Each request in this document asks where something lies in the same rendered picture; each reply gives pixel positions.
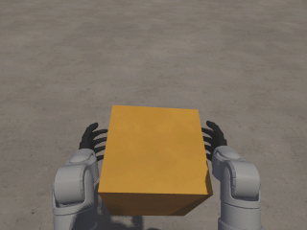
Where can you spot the robot left forearm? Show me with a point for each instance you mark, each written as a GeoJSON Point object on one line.
{"type": "Point", "coordinates": [73, 192]}

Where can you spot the robot left hand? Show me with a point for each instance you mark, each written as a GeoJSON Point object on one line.
{"type": "Point", "coordinates": [88, 142]}

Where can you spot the carton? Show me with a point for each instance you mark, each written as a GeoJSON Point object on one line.
{"type": "Point", "coordinates": [155, 162]}

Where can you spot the robot right forearm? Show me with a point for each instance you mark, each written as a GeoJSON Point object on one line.
{"type": "Point", "coordinates": [240, 190]}

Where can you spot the robot right hand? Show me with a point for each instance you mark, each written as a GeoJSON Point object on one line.
{"type": "Point", "coordinates": [217, 139]}

